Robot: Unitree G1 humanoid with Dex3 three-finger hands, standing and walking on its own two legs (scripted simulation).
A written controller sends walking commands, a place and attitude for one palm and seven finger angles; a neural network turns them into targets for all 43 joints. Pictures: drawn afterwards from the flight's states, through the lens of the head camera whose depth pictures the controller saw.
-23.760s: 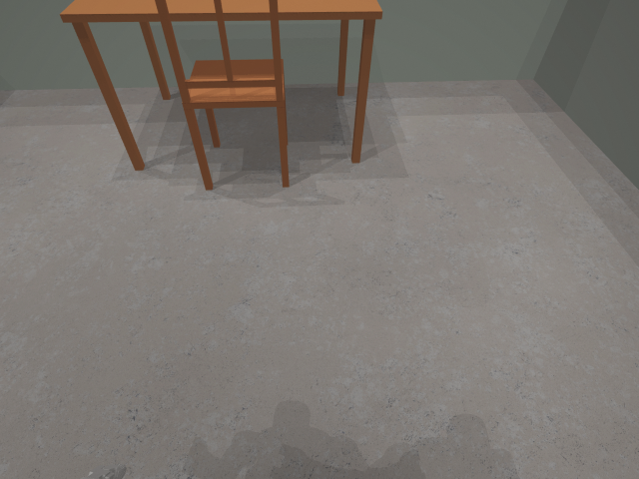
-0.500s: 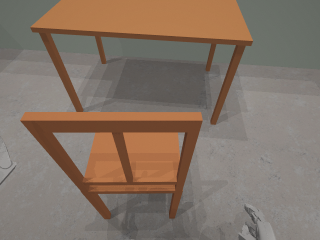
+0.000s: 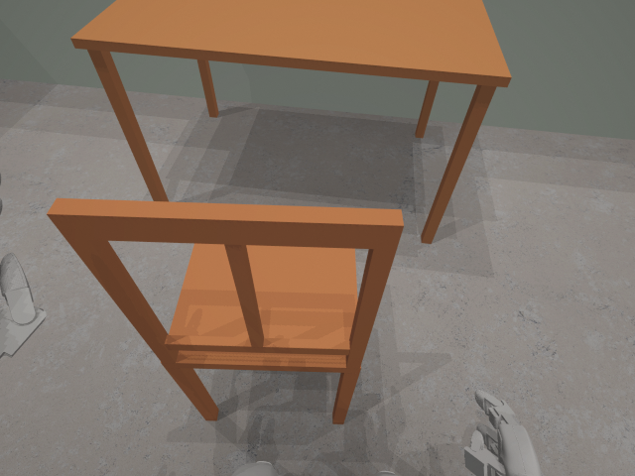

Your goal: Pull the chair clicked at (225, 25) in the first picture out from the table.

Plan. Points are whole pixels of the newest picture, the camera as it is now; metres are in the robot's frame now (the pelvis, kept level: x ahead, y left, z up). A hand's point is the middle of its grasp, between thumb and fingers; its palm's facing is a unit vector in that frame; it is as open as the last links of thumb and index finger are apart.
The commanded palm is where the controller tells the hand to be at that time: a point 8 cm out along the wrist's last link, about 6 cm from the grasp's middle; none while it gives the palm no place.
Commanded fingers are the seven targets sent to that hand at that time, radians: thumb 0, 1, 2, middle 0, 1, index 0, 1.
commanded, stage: step back with the hand held close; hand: left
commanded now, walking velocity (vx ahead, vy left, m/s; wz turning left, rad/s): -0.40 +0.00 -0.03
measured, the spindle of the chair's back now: (248, 300) +0.37 +0.14 -0.05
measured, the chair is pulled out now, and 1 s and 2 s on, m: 0.58 0.58 0.58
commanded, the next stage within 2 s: stop stepping back and stand still in 0.44 s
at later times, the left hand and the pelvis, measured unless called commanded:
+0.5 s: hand (54, 422) +0.13 +0.20 +0.19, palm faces +0.27 -0.78 -0.57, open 7.4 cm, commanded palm +0.07 +0.25 +0.19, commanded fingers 0.00 0.90 0.90 -0.20 -0.30 -0.20 -0.30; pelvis -0.09 -0.04 +0.02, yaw -4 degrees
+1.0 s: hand out of the picture +0.02 +0.21 +0.19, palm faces +0.46 -0.80 -0.40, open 7.4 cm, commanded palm -0.04 +0.25 +0.19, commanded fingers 0.00 0.90 0.90 -0.20 -0.30 -0.20 -0.30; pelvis -0.19 -0.04 +0.01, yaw -1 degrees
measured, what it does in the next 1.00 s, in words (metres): walks backwards: right foot, then left foot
